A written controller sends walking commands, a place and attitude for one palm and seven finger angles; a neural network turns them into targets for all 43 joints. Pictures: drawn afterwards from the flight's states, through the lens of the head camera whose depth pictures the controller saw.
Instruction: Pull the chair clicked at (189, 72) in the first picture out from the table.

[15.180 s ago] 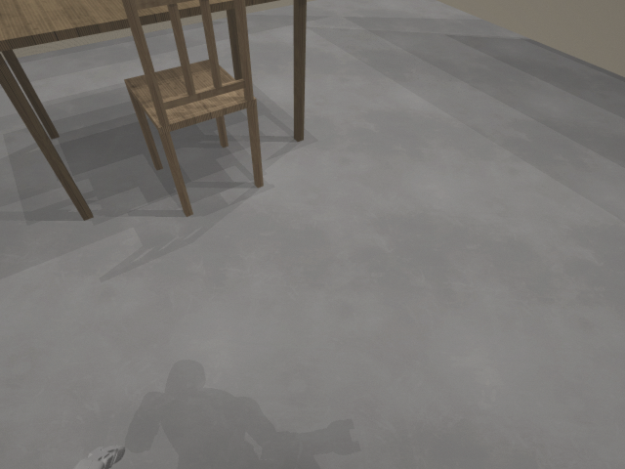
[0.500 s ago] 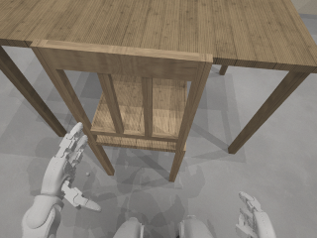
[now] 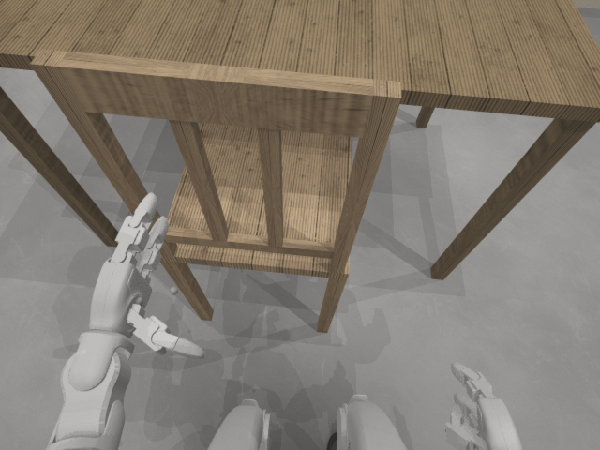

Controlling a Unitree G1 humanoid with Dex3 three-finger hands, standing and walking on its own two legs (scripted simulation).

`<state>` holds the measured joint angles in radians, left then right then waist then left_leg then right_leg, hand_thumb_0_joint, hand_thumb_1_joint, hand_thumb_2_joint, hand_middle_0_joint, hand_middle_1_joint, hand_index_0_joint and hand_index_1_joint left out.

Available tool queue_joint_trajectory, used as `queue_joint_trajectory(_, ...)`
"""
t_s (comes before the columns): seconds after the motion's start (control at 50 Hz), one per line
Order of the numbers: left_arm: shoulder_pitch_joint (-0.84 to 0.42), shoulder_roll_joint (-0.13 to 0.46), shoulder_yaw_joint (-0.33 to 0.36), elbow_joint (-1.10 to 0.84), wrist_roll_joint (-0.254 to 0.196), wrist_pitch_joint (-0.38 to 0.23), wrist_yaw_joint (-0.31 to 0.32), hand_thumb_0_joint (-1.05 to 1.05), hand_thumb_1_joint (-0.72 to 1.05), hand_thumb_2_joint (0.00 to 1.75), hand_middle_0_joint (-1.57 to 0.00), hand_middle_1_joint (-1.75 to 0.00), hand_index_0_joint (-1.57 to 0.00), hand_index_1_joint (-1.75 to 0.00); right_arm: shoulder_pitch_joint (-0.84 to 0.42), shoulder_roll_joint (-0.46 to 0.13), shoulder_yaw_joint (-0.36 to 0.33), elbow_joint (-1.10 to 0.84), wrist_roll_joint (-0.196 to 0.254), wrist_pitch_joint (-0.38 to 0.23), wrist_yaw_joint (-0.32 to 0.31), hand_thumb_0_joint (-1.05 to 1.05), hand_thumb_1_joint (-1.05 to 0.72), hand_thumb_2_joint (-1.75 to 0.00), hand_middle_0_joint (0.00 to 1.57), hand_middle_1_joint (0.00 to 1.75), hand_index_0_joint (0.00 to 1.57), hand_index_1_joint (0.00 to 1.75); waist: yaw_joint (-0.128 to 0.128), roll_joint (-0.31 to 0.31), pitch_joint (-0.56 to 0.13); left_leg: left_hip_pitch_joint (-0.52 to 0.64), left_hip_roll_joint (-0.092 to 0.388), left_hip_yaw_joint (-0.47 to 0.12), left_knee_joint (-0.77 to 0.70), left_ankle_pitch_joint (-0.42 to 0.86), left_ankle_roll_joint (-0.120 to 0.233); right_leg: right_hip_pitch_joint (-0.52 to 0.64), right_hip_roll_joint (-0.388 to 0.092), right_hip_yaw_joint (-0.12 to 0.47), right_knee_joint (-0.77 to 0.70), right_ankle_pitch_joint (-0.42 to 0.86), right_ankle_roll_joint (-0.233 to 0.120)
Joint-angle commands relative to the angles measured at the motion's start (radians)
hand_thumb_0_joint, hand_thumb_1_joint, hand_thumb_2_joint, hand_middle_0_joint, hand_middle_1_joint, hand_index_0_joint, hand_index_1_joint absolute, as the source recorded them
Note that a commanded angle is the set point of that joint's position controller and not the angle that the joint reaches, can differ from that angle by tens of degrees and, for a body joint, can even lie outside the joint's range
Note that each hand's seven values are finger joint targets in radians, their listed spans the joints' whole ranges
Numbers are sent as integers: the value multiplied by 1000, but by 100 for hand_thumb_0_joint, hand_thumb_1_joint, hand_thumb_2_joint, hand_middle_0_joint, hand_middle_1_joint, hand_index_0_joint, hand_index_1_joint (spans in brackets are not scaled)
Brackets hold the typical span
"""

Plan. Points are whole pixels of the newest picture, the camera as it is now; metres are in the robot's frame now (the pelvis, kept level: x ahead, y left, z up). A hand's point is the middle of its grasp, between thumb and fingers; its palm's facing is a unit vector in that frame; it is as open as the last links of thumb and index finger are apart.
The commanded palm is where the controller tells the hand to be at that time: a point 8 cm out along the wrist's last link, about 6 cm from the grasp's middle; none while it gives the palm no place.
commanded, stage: aim the fingers beside a spindle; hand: left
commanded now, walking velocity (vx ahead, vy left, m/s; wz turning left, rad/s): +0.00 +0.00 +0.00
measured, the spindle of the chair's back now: (205, 188) +0.47 +0.16 +0.02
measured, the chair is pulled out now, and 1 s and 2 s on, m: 0.00 0.00 0.00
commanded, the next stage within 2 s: none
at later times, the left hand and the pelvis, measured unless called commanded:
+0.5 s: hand (204, 289) +0.32 +0.14 -0.01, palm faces -0.13 -0.99 -0.01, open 16.9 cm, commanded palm +0.31 +0.20 +0.01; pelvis -0.01 +0.01 -0.02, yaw +0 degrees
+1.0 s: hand (197, 272) +0.33 +0.15 +0.02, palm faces -0.07 -1.00 -0.06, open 16.9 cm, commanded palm +0.31 +0.21 +0.01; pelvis +0.00 +0.01 -0.01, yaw +0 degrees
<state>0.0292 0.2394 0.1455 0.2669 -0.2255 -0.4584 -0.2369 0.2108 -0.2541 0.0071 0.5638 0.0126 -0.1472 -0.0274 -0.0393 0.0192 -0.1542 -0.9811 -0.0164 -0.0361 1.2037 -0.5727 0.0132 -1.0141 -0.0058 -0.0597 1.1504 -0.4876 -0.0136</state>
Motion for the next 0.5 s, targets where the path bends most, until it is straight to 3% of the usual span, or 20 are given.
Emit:
queue_joint_trajectory(0.0, -118, 103, 29, -101, 7, -26, -13, 0, -50, 30, -6, -8, -6, -8, 8, -146, -56, -130, 6, -29, 1, 0, -90, -90, 20, 30, 20, 30, -17, 0, -296, 106, 8, -1, -154, 312, 5, 266, -7, 33, -128, 236, -13)
queue_joint_trajectory(0.08, -186, 121, 45, -141, 1, -19, -9, 0, -50, 30, -6, -8, -6, -8, 6, -145, -59, -145, 9, -16, -1, 0, -90, -90, 20, 30, 20, 30, -13, -9, -336, 104, 7, 1, -146, 308, 8, 278, -10, 39, -122, 241, -12)
queue_joint_trajectory(0.14, -218, 155, 78, -255, -2, -61, 19, 0, -50, 30, -6, -8, -6, -8, 7, -135, -60, -147, 2, -20, -2, 0, -90, -90, 20, 30, 20, 30, 5, 56, -423, 170, 11, -1, -139, 405, 3, 304, -12, 39, -97, 321, -17)
queue_joint_trajectory(0.16, -203, 133, 57, -266, -1, -71, 27, 0, -50, 30, -6, -8, -6, -8, 6, -128, -58, -147, -1, -20, 0, 0, -90, -90, 20, 30, 20, 30, 5, 60, -432, 181, 10, -1, -139, 418, 2, 307, -12, 38, -96, 328, -16)
queue_joint_trajectory(0.22, -197, 132, 63, -200, 13, -84, 50, 0, -50, 30, -6, -8, -6, -8, 10, -132, -57, -126, -4, -16, 3, 0, -90, -90, 20, 30, 20, 30, -11, 13, -379, 138, 15, -7, -129, 384, 2, 265, -6, 32, -87, 299, -13)
queue_joint_trajectory(0.26, -238, 77, 2, -120, 26, -70, 47, 0, -50, 30, -6, -8, -6, -8, 8, -136, -55, -113, -3, -10, 7, 0, -90, -90, 20, 30, 20, 30, -36, 13, -319, 100, 12, -8, -119, 317, 3, 200, -7, 28, -88, 232, -11)
queue_joint_trajectory(0.32, -243, 32, -43, -10, 40, -38, 29, 0, -50, 30, -6, -8, -6, -8, 11, -149, -57, -117, 3, 2, 10, 0, -90, -90, 20, 30, 20, 30, -44, -26, -268, 59, 11, -14, -121, 229, 5, 145, -6, 21, -97, 137, -13)
queue_joint_trajectory(0.38, -303, 63, -26, -41, 39, -26, 22, 0, -50, 30, -6, -8, -6, -8, 13, -154, -62, -133, 6, 11, 6, 0, -90, -90, 20, 30, 20, 30, -27, -7, -334, 77, 8, -15, -120, 237, 5, 166, -11, 26, -89, 143, -18)
queue_joint_trajectory(0.42, -335, 108, 4, -146, 38, -42, 37, 0, -50, 30, -6, -8, -6, -8, 9, -151, -62, -146, 0, 14, 5, 0, -90, -90, 20, 30, 20, 30, -6, 41, -423, 134, 9, -18, -122, 308, 2, 203, -12, 31, -74, 197, -21)
queue_joint_trajectory(0.48, -349, 147, 46, -267, 37, -76, 83, 0, -50, 30, -6, -8, -6, -8, 9, -136, -58, -148, -6, 16, 6, 0, -90, -90, 20, 30, 20, 30, 12, 95, -497, 226, 15, -26, -129, 424, -10, 227, -11, 27, -58, 268, -21)
